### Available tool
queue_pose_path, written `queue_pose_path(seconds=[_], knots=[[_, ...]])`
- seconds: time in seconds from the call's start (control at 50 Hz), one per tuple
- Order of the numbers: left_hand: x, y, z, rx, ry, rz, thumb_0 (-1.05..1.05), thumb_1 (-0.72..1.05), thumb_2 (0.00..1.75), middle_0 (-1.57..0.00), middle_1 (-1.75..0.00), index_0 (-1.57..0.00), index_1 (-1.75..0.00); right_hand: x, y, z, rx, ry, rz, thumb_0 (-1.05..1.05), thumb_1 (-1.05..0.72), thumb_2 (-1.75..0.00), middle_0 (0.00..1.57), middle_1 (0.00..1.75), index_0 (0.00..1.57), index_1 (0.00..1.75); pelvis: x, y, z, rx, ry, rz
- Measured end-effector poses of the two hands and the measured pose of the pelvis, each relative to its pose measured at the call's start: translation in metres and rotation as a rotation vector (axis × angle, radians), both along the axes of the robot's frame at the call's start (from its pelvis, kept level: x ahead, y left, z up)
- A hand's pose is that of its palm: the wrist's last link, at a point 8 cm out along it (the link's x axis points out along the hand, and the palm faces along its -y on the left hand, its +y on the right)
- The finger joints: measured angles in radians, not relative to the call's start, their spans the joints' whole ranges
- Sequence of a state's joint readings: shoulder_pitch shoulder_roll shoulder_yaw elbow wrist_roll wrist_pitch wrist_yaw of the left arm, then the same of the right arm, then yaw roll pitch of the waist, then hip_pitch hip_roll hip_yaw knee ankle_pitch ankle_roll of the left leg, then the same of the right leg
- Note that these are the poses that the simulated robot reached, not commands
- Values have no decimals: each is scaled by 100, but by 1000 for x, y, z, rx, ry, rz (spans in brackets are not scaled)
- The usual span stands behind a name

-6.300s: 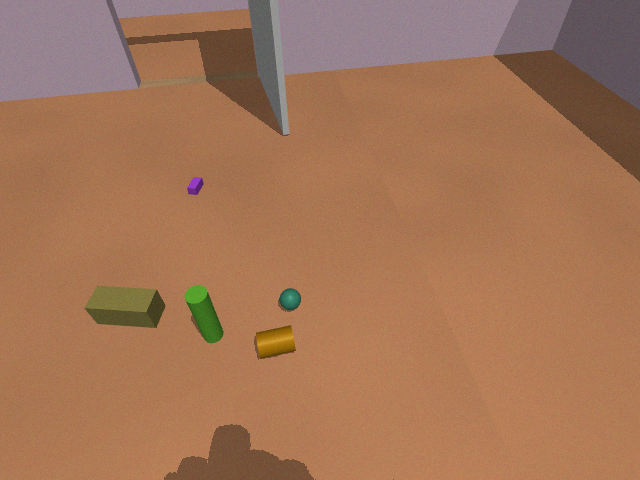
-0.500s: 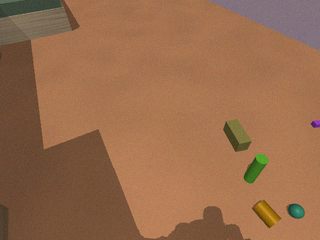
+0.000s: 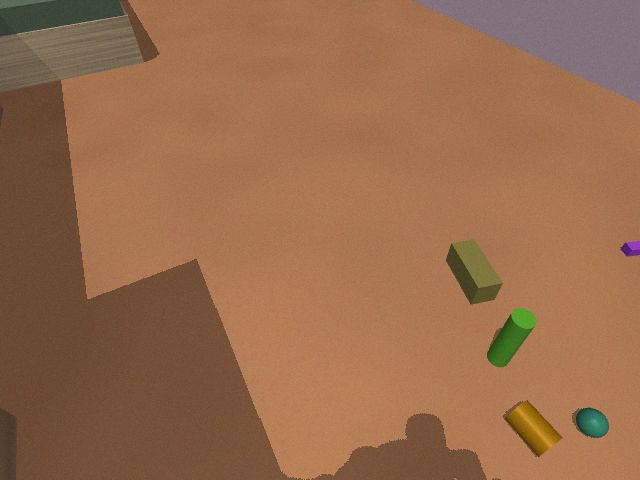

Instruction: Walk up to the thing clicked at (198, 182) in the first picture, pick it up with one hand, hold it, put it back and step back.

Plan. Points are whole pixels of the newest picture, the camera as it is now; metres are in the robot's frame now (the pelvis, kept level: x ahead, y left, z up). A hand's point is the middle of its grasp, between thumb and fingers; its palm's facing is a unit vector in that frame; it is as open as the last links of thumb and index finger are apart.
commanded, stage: stand
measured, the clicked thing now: (635, 248) +1.18 -1.22 -0.76
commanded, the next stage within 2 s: walk up in 0.08 s
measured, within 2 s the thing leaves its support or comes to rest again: neither
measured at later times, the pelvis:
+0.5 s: pelvis +0.09 +0.07 -0.02, yaw +0 degrees
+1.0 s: pelvis +0.34 +0.01 -0.02, yaw -3 degrees
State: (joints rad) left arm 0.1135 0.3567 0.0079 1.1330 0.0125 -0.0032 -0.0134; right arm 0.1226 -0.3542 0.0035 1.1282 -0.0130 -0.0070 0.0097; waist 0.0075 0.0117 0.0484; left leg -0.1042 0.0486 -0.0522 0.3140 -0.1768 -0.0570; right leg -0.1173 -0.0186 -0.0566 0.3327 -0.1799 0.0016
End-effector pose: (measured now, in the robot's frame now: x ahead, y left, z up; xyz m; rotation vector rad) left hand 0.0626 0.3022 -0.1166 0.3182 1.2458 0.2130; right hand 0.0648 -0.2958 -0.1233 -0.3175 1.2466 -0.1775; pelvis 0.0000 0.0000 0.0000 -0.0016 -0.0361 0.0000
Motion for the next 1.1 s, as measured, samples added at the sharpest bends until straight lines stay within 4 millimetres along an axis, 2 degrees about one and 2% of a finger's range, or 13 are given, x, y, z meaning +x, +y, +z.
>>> queue_pose_path(seconds=[0.12,0.2,0.32,0.4,0.44,0.48,0.6,0.68,0.74,0.86,0.94,1.0,1.1], knots=[[-1,2,1,-14,-13,7,0,91,89,-20,-30,-20,-30,1,-1,1,11,-13,-1,0,-91,-90,20,30,20,30,2,0,0,0,5,3],[-4,16,7,-18,-61,38,0,90,89,-20,-30,-21,-30,11,-7,10,-10,-6,30,0,-91,-90,21,30,20,30,12,7,1,1,21,28],[-19,61,6,14,-14,76,0,90,89,-20,-30,-21,-30,60,-3,26,-65,-60,80,0,-91,-90,20,30,20,30,33,33,-3,-13,0,31],[-5,100,-16,22,35,80,0,90,89,-20,-30,-20,-30,91,12,30,-112,-148,63,0,-91,-90,20,30,20,30,62,58,-20,-21,-9,21],[15,111,-27,31,53,57,0,91,89,-20,-30,-20,-30,94,19,29,-136,-188,33,0,-91,-90,20,30,20,30,75,67,-28,-1,-14,0],[42,112,-29,17,43,30,1,91,89,-20,-30,-20,-30,90,27,30,-130,-183,-10,0,-91,-90,20,30,20,30,88,71,-25,5,-17,-5],[128,98,-10,-51,-62,-48,0,91,89,-19,-30,-20,-30,88,46,34,-86,-97,-61,0,-91,-90,21,30,20,30,131,76,-6,9,-22,-17],[175,92,-1,-50,-60,-88,0,91,89,-20,-30,-20,-30,104,49,26,-55,-61,-82,0,-90,-90,21,30,20,30,165,73,-4,18,-16,-33],[214,85,4,-33,-53,-114,0,91,89,-20,-30,-20,-30,124,44,17,-31,-38,-96,0,-90,-90,21,30,20,30,196,66,-6,27,-8,-46],[317,56,4,26,-74,-163,0,91,89,-20,-30,-20,-30,183,15,-17,-2,-4,-121,0,-90,-90,21,30,21,30,270,37,-26,44,18,-64],[381,25,11,35,-177,-165,0,91,89,-20,-30,-20,-30,237,-2,-29,12,26,-104,0,-91,-90,21,30,20,30,313,17,-28,10,13,-56],[406,10,24,24,-222,-135,0,91,89,-20,-30,-20,-30,290,-10,-19,23,-7,-64,1,-91,-90,20,30,20,30,344,8,-17,30,4,-57],[426,4,29,32,-177,-110,0,90,89,-20,-30,-20,-30,384,-23,2,17,-137,-22,0,-91,-90,20,30,20,30,396,0,-6,19,0,-72]])
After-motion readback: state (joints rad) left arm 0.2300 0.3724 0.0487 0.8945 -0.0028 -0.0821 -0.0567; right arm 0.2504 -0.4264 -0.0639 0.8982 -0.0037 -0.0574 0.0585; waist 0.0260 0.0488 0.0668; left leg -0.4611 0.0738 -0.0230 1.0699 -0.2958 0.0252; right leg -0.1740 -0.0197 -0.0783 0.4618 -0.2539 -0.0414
